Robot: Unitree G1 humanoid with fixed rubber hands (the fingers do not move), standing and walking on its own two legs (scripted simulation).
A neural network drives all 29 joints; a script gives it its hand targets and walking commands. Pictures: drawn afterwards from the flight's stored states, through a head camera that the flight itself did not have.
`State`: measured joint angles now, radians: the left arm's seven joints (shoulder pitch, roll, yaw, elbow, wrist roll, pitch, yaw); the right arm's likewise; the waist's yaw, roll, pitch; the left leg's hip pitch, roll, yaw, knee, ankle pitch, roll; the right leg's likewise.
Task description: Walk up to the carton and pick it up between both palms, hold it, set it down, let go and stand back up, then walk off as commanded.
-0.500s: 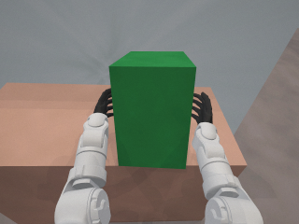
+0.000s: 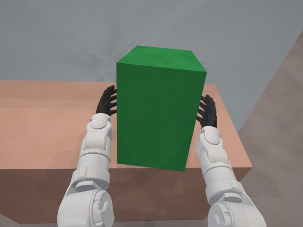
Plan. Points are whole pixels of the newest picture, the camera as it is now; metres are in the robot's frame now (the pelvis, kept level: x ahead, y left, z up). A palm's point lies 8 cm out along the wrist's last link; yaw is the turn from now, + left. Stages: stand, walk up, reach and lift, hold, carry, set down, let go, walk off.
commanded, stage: set down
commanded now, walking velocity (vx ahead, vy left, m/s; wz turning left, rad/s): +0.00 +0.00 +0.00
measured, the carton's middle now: (158, 101) +0.49 -0.02 +0.08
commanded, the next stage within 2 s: none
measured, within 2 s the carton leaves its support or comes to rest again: rests again in 1.42 s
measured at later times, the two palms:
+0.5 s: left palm (102, 117) +0.39 +0.14 +0.10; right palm (207, 127) +0.36 -0.14 +0.10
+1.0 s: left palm (102, 120) +0.39 +0.14 +0.09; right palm (207, 130) +0.35 -0.14 +0.09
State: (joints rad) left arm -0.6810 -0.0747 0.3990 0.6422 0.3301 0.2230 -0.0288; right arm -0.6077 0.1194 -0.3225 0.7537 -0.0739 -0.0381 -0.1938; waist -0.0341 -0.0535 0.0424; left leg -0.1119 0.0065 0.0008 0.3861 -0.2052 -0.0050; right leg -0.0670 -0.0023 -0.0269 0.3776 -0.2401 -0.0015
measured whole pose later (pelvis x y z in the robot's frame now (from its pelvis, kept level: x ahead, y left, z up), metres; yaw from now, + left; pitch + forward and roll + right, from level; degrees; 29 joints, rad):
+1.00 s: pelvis +0.00 +0.00 +0.00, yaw -1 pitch -4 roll +0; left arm -0.68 -0.09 0.54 0.73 0.37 0.08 -0.10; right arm -0.58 0.17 -0.43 0.75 -0.24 -0.13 -0.10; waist -0.03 -0.05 0.06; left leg -0.11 0.01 0.01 0.39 -0.20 0.00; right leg -0.07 0.00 -0.02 0.38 -0.23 0.00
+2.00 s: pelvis +0.01 +0.02 -0.01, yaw -1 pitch +20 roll -1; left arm -0.56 0.08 0.09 0.77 0.03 -0.08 0.09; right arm -0.56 -0.01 -0.15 0.92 0.00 -0.29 -0.15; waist -0.03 -0.03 -0.18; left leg -0.62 0.01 0.01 0.46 -0.18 0.00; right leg -0.54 0.00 -0.01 0.38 -0.18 0.00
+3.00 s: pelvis -0.01 +0.01 +0.00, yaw +0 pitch -3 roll -1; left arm 0.05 0.19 -0.01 0.35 -0.20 0.03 0.06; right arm 0.13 -0.09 -0.06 0.39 0.13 -0.08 -0.10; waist -0.03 -0.03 -0.05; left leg -0.19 0.02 0.00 0.46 -0.23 0.00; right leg -0.11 0.01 -0.03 0.39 -0.23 0.00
